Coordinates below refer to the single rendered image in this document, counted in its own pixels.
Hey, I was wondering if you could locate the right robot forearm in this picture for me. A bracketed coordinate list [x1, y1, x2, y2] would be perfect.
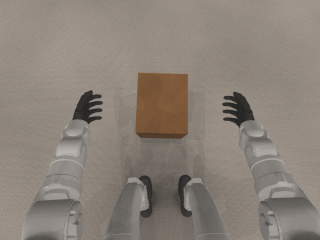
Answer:
[238, 120, 320, 218]

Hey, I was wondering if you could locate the left robot upper arm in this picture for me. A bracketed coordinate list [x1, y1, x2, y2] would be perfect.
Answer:
[23, 199, 84, 240]

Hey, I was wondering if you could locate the right robot hand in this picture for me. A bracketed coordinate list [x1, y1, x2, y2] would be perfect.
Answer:
[222, 91, 255, 128]

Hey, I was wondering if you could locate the right robot upper arm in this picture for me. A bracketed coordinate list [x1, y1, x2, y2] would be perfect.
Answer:
[258, 197, 320, 240]

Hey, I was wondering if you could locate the carton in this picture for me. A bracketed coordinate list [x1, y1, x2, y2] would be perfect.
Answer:
[135, 72, 188, 139]

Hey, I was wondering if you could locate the left robot foot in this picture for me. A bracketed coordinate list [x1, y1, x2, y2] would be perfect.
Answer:
[139, 175, 153, 218]

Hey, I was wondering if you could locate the left robot hand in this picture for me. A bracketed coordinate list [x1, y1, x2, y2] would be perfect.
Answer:
[72, 90, 103, 125]

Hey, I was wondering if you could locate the left robot forearm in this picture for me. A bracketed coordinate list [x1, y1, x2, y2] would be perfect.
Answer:
[21, 119, 91, 240]

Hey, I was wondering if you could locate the robot right thigh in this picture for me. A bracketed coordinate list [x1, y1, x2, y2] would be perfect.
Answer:
[183, 183, 231, 240]

